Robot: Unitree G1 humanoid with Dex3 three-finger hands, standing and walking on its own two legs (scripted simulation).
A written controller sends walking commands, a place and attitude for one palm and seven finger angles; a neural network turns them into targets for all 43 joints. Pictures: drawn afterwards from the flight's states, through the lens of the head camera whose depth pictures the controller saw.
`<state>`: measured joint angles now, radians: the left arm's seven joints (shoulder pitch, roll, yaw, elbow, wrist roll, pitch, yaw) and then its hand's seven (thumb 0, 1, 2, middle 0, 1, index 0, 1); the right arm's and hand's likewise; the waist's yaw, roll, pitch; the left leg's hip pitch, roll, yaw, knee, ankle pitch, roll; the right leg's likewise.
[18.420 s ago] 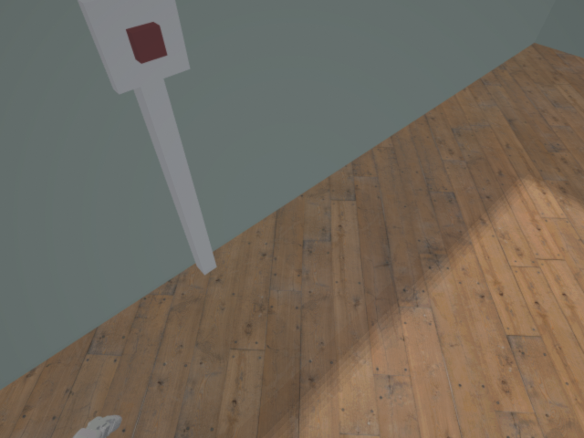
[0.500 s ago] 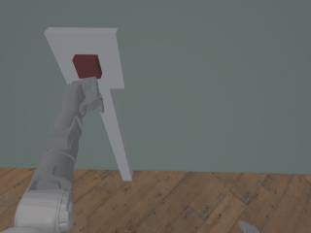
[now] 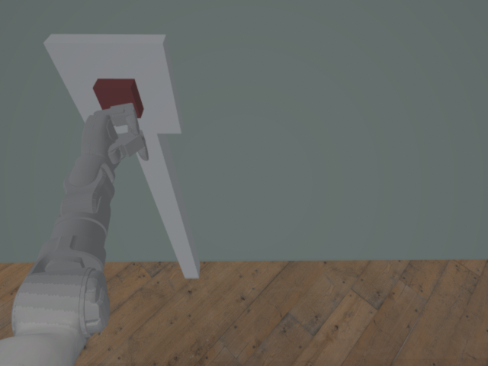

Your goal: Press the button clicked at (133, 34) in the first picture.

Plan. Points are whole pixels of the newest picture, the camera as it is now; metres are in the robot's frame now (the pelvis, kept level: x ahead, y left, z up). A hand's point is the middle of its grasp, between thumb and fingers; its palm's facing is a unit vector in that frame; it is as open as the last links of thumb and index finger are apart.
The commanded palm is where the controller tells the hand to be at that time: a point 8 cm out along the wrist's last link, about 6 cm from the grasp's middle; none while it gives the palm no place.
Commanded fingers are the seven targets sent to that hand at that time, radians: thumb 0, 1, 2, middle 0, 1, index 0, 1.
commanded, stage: press the button with the knuckle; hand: left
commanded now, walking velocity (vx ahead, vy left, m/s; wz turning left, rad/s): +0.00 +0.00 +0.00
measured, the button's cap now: (120, 97) +0.52 +0.21 +0.17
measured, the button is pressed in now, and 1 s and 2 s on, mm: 0 10 0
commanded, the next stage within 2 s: hold the button down briefly in 0.72 s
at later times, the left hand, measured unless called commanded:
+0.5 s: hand (138, 132) +0.47 +0.18 +0.13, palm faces +0.01 -1.00 +0.00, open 3.2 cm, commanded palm +0.47 +0.23 +0.14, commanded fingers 0.00 0.90 0.90 -1.30 -1.50 -1.30 -1.50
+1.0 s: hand (138, 128) +0.48 +0.18 +0.13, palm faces +0.03 -1.00 -0.01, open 3.7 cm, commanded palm +0.49 +0.22 +0.14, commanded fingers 0.00 0.90 0.90 -1.30 -1.50 -1.30 -1.50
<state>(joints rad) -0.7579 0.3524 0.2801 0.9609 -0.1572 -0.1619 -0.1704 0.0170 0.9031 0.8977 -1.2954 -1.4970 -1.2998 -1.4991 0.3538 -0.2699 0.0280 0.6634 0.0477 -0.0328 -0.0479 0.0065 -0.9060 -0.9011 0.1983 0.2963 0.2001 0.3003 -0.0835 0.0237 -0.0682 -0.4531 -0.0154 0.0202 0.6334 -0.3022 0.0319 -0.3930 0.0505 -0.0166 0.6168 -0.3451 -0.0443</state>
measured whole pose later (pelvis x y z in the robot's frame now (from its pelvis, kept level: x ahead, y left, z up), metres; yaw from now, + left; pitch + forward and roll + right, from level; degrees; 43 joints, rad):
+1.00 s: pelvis -0.02 +0.01 -0.01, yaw +1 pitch +12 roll -2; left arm -1.05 0.47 0.29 1.29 -0.10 -0.26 -0.16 0.05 0.87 0.89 -1.29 -1.50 -1.54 -1.50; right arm 0.45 -0.29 0.03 0.72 0.01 -0.07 -0.03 0.00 -0.91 -0.90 0.20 0.30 0.20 0.30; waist -0.16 0.03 -0.07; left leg -0.66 -0.02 -0.01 0.74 -0.30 0.04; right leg -0.58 0.05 -0.05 0.70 -0.34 -0.04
